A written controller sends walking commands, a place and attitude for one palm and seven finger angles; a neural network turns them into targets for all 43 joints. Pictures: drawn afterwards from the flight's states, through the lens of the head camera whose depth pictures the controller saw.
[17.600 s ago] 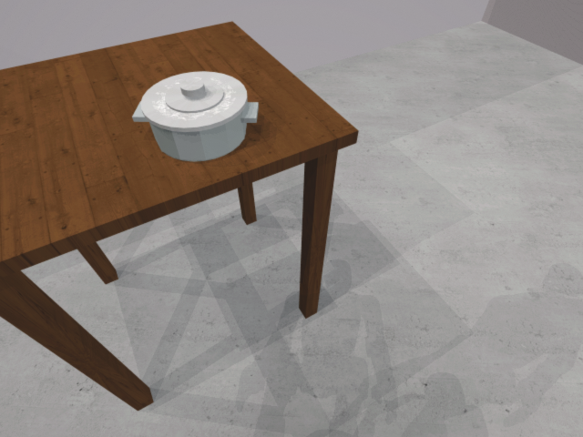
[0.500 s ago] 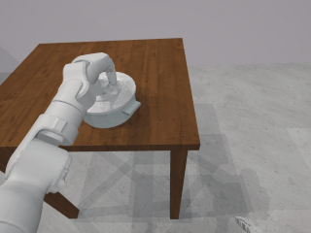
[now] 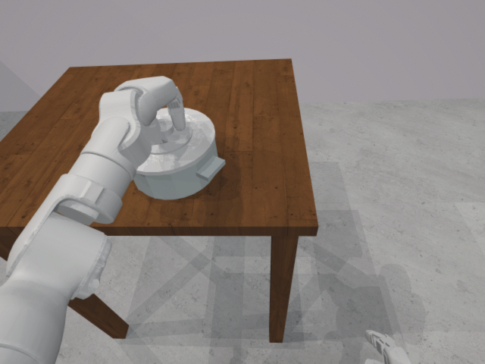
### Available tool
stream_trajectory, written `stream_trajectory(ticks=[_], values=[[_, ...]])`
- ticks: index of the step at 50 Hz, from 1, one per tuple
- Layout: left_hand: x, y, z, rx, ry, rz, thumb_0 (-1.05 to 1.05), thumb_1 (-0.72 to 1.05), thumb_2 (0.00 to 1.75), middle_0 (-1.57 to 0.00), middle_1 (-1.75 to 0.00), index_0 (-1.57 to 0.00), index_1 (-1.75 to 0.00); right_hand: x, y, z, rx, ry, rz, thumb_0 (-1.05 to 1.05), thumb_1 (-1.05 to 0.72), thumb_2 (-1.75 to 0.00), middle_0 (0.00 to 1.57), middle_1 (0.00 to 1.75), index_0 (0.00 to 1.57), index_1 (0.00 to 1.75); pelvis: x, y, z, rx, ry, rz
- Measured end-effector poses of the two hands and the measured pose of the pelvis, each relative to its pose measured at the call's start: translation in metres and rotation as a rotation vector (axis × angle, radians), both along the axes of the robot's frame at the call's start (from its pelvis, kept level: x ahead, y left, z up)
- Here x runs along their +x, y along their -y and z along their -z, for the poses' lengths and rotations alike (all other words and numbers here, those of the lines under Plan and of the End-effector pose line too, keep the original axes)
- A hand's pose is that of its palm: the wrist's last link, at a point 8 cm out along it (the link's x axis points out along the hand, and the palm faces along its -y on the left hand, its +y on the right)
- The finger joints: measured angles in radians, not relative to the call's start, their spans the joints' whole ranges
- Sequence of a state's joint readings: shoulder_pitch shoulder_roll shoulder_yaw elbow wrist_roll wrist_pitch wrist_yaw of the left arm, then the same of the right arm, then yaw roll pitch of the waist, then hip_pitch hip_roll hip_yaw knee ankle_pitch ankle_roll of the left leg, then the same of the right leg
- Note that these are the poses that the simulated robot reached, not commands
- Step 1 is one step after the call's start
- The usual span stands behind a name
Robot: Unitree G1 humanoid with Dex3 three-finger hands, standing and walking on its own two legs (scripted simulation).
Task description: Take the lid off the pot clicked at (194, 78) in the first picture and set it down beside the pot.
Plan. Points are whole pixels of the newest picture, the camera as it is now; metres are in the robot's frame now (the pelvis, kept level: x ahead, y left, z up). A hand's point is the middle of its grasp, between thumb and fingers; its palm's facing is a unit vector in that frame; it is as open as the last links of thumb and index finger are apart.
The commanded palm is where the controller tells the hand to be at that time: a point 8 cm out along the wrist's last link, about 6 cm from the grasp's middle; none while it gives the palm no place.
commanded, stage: lift the lid straight up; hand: left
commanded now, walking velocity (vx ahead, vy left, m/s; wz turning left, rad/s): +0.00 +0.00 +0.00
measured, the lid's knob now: (162, 128) +0.48 +0.15 +0.16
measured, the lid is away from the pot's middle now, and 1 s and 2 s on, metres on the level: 0.00 0.01 0.03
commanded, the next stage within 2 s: move the lid sideways beside the pot in 1.62 s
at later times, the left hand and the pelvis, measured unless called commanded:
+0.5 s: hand (154, 102) +0.45 +0.14 +0.23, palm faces -0.24 -0.06 -0.97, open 6.6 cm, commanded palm +0.43 +0.15 +0.31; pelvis +0.00 +0.00 +0.00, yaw +0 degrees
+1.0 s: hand (141, 78) +0.45 +0.15 +0.27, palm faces -0.18 -0.06 -0.98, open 6.6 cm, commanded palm +0.43 +0.15 +0.35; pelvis +0.00 +0.00 +0.00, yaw +0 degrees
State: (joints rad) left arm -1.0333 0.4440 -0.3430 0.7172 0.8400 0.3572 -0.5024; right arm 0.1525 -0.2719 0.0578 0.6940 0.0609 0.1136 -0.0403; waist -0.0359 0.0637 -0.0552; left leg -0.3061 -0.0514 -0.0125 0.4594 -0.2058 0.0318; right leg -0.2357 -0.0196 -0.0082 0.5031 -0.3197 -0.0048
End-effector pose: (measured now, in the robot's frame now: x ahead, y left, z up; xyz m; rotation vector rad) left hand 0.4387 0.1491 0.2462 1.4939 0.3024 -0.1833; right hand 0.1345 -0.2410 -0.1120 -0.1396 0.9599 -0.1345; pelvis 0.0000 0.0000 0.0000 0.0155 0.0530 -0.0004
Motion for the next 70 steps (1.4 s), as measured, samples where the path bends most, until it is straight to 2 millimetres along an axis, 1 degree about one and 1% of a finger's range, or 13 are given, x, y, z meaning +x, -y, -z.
stream_trajectory(ticks=[7, 12, 20, 32, 38, 48, 54, 62, 70], values=[[-0.001, 0.003, -0.015, 0.002, 0.032, 0.005, 0.02, 0.31, 0.77, -0.69, -0.88, -0.77, -0.92, 0.004, -0.003, -0.001, 0.007, 0.011, -0.016, 0.01, -0.91, -0.90, 0.20, 0.30, 0.20, 0.30, -0.001, -0.001, 0.000, 0.000, 0.000, -0.004], [0.000, 0.004, -0.022, -0.002, 0.039, -0.004, 0.03, 0.31, 0.77, -0.69, -0.88, -0.78, -0.92, 0.003, -0.004, -0.001, 0.004, 0.009, -0.019, 0.01, -0.91, -0.90, 0.20, 0.30, 0.20, 0.30, -0.002, -0.001, 0.000, 0.001, 0.000, -0.002], [0.004, 0.003, -0.033, 0.015, 0.047, -0.023, 0.03, 0.31, 0.77, -0.69, -0.88, -0.78, -0.92, -0.005, -0.002, 0.000, -0.004, -0.001, -0.005, 0.01, -0.91, -0.90, 0.20, 0.30, 0.20, 0.30, -0.003, 0.000, -0.001, 0.001, 0.000, 0.000], [0.008, 0.012, -0.055, 0.010, 0.088, -0.013, 0.04, 0.31, 0.77, -0.69, -0.88, -0.78, -0.92, -0.014, 0.002, 0.004, -0.002, -0.016, 0.006, 0.01, -0.91, -0.90, 0.20, 0.30, 0.20, 0.30, -0.002, 0.000, -0.001, 0.003, -0.003, 0.004], [0.007, 0.010, -0.065, -0.001, 0.106, -0.022, 0.04, 0.31, 0.77, -0.69, -0.88, -0.78, -0.92, -0.012, 0.002, 0.003, 0.002, -0.004, 0.006, 0.01, -0.91, -0.90, 0.20, 0.30, 0.20, 0.30, -0.001, 0.001, -0.001, 0.004, -0.003, 0.008], [0.003, 0.001, -0.079, 0.015, 0.122, -0.056, 0.04, 0.31, 0.78, -0.69, -0.88, -0.78, -0.92, 0.000, 0.001, -0.002, -0.003, 0.024, -0.012, 0.01, -0.91, -0.90, 0.20, 0.30, 0.20, 0.30, -0.003, 0.001, -0.001, 0.003, 0.000, 0.000], [0.001, 0.003, -0.090, 0.026, 0.143, -0.052, 0.04, 0.31, 0.78, -0.69, -0.88, -0.79, -0.92, 0.005, -0.002, -0.004, -0.004, 0.038, -0.028, 0.01, -0.91, -0.90, 0.20, 0.30, 0.20, 0.30, -0.003, 0.000, -0.001, 0.002, -0.004, -0.006], [0.003, 0.001, -0.105, 0.015, 0.168, -0.070, 0.04, 0.30, 0.78, -0.69, -0.88, -0.79, -0.92, 0.003, -0.006, -0.004, 0.004, 0.036, -0.026, 0.01, -0.91, -0.90, 0.20, 0.30, 0.20, 0.30, -0.002, -0.001, -0.001, 0.002, -0.009, -0.002], [-0.002, 0.000, -0.120, 0.016, 0.200, -0.078, 0.04, 0.30, 0.78, -0.69, -0.88, -0.79, -0.93, -0.001, -0.008, -0.001, 0.012, 0.024, -0.027, 0.01, -0.91, -0.90, 0.20, 0.30, 0.20, 0.30, -0.003, -0.003, -0.001, 0.002, -0.008, -0.001]])
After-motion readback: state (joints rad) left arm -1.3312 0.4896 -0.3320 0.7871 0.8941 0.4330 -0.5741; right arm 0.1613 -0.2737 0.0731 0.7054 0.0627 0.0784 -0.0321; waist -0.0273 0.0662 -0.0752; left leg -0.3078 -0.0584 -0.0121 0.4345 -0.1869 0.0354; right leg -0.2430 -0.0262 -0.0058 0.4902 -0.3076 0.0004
